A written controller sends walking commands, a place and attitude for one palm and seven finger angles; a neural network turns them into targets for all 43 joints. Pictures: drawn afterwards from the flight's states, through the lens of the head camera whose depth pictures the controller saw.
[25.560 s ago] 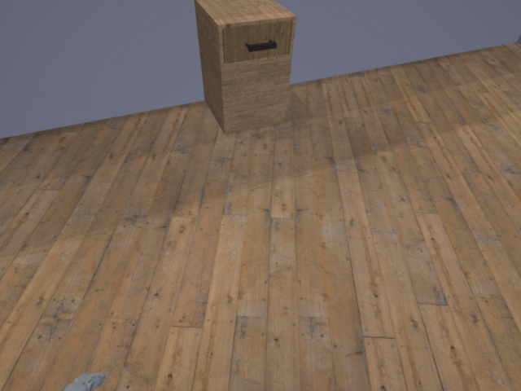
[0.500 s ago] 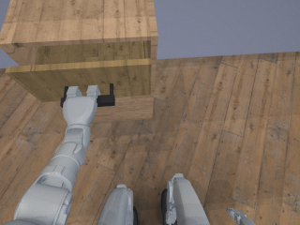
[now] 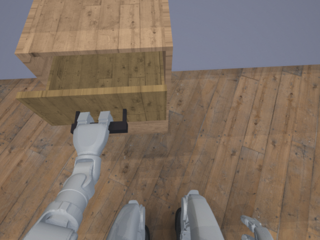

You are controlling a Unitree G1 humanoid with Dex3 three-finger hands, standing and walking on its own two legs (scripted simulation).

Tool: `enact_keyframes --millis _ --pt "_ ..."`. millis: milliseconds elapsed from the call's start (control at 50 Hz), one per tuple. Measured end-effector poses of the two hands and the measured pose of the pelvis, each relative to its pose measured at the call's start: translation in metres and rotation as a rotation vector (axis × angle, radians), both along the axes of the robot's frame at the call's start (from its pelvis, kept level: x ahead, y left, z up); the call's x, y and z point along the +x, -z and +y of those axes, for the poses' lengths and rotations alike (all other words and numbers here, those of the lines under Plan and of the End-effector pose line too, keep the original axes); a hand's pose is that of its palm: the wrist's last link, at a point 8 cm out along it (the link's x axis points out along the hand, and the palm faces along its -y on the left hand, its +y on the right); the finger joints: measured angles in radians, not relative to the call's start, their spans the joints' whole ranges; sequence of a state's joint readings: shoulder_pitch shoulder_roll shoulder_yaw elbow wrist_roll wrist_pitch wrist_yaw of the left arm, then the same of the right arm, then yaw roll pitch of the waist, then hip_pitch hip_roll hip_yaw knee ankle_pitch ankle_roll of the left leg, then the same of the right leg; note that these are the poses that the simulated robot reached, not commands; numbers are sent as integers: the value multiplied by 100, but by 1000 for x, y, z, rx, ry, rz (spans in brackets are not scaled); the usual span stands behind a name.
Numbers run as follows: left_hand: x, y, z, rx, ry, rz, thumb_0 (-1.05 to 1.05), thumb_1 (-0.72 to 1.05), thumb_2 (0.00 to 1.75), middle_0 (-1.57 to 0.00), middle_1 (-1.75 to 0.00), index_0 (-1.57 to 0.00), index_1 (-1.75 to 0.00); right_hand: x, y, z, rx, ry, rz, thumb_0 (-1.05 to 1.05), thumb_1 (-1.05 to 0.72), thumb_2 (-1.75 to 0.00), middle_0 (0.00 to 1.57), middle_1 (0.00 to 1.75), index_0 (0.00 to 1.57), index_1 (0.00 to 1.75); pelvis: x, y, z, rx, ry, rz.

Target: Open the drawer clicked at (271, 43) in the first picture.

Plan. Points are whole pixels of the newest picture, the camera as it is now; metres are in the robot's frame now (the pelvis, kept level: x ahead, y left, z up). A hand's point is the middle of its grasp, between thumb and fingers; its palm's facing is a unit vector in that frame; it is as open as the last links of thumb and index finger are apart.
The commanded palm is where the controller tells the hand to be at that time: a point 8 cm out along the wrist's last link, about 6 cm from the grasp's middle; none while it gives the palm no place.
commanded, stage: pull the drawer open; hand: left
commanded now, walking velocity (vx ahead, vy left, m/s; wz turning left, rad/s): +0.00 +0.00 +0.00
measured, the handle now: (100, 120) +0.44 +0.18 -0.07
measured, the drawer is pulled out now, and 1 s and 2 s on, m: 0.13 0.25 0.30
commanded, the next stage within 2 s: open the thumb to release the handle in 1.56 s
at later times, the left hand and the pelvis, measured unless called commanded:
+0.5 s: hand (97, 162) +0.32 +0.18 -0.09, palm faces -0.08 -0.06 -0.99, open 6.3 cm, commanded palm +0.28 +0.18 -0.04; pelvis +0.01 -0.01 +0.00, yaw +0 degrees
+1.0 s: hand (95, 185) +0.26 +0.17 -0.09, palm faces -0.11 -0.08 -0.99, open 6.3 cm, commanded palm +0.22 +0.18 -0.04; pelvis +0.01 -0.01 +0.00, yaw +0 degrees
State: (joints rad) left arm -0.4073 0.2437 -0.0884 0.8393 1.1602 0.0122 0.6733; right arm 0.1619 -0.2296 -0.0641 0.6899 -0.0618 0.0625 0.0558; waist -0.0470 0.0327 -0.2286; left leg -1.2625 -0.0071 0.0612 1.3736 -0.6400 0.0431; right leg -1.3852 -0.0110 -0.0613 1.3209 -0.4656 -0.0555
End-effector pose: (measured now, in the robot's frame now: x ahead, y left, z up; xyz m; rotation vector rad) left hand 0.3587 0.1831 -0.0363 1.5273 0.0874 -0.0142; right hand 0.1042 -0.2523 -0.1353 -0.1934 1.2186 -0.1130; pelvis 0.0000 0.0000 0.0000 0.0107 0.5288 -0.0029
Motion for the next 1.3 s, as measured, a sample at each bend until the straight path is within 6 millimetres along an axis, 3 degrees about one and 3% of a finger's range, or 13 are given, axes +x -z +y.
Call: enact_keyframes --millis 540,1300 --pt "-60 -1 -3 -17 -11 21 2 66 74 -28 -134 -35 -128 51 -12 5 7 -57 -145 1 -91 -89 20 30 20 30 7 -3 -6 7 4 -28" --pt "-151 -5 -7 -45 -35 64 3 65 72 -27 -134 -36 -127 93 -12 10 26 -149 -312 1 -91 -89 20 30 20 30 7 10 -19 24 8 -42"
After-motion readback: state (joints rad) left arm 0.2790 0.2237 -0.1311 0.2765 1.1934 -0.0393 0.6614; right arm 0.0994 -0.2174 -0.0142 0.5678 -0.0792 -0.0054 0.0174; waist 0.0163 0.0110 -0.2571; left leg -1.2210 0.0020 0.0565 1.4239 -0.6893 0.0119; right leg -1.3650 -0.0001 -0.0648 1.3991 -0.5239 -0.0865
